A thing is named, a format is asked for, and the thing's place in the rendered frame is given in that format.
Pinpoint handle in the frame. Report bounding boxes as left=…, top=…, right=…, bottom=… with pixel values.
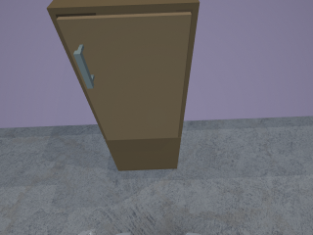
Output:
left=73, top=44, right=95, bottom=89

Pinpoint cupboard door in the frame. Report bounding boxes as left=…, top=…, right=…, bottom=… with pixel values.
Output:
left=56, top=12, right=192, bottom=141

